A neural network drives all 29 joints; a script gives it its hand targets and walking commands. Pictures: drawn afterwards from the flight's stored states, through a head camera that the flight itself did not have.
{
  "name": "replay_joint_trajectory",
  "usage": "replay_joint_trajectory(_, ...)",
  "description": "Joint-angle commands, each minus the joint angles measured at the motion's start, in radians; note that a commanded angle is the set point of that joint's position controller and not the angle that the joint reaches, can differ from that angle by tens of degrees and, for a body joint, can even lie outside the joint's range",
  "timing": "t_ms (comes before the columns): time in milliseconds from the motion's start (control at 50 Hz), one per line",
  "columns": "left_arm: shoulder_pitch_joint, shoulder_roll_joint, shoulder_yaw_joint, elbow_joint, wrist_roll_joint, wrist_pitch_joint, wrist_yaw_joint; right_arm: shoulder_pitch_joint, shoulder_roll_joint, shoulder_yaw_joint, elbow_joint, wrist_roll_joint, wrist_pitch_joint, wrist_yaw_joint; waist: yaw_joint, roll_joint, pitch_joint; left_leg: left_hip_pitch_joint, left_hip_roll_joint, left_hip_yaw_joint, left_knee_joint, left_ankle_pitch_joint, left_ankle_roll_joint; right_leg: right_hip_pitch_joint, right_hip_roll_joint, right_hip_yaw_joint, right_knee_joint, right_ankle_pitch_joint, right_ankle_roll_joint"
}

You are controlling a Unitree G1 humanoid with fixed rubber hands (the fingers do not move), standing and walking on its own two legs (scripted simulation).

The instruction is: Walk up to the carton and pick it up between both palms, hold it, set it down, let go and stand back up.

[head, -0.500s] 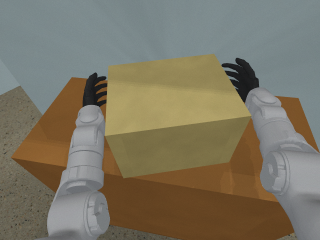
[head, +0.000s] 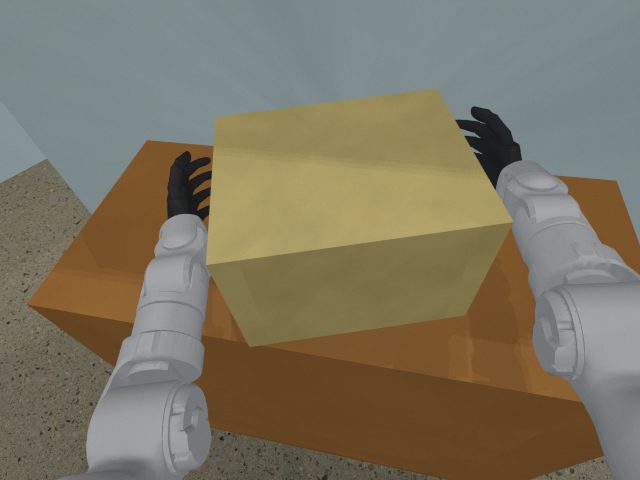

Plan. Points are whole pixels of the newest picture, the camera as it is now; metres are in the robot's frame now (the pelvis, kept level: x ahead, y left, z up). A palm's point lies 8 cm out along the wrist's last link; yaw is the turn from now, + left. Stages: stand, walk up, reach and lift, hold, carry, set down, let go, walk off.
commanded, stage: set down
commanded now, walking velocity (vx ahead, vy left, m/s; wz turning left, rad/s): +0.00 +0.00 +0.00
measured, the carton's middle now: (342, 218) +0.43 +0.08 +0.08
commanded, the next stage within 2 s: none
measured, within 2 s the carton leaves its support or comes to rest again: neither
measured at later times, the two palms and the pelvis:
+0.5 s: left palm (191, 224) +0.36 +0.25 +0.12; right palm (541, 194) +0.47 -0.16 +0.12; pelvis -0.02 -0.01 +0.00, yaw +0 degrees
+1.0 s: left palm (185, 239) +0.33 +0.24 +0.13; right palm (595, 232) +0.43 -0.21 +0.12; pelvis -0.03 -0.01 +0.00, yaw +0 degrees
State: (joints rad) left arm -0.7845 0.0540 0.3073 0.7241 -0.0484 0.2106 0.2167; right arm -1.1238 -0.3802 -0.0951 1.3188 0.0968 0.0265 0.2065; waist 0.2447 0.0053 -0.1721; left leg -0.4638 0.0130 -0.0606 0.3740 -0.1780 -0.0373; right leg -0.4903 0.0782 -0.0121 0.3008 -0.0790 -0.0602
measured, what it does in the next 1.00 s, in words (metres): stands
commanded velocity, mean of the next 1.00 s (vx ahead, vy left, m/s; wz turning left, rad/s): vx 0.00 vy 0.00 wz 0.00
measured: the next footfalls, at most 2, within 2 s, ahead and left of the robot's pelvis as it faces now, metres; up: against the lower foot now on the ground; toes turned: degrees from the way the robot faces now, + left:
none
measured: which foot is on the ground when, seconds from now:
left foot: down 0.00-1.00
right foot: down 0.00-1.00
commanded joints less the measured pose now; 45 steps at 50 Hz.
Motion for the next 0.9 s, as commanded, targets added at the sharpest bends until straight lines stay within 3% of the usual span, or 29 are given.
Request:
replay_joint_trajectory(0,-0.396,0.118,-0.168,-0.100,-0.035,-0.034,0.009,-0.399,-0.278,0.063,-0.121,0.164,-0.037,-0.033,-0.023,-0.045,-0.601,0.009,0.014,0.116,0.042,0.486,-0.065,0.455,-0.007,0.002,0.044,0.327,0.020)
replay_joint_trajectory(220,-0.301,0.157,-0.162,-0.175,-0.050,-0.009,0.005,-0.347,-0.346,0.110,-0.202,0.239,-0.047,-0.033,-0.028,-0.047,-0.572,0.029,0.011,0.104,0.039,0.489,-0.063,0.486,-0.006,0.006,0.041,0.329,0.028)
replay_joint_trajectory(560,-0.239,0.190,-0.127,-0.269,-0.052,0.074,-0.006,-0.258,-0.401,0.181,-0.303,0.338,0.027,0.013,-0.043,-0.062,-0.488,-0.031,0.001,0.083,0.000,0.297,-0.018,0.543,-0.026,0.050,0.041,0.166,0.030)
replay_joint_trajectory(700,-0.121,0.183,-0.109,-0.403,-0.023,0.149,-0.014,-0.153,-0.444,0.159,-0.399,0.351,0.053,0.023,-0.072,-0.042,-0.467,0.019,-0.003,0.067,-0.005,0.315,-0.013,0.582,-0.021,0.053,0.038,0.193,0.024)
replay_joint_trajectory(880,-0.042,0.192,-0.101,-0.580,-0.029,0.232,-0.008,-0.077,-0.482,0.117,-0.558,0.370,0.090,0.036,-0.093,-0.042,-0.420,0.034,-0.008,0.052,-0.013,0.251,0.002,0.580,-0.026,0.061,0.041,0.135,0.012)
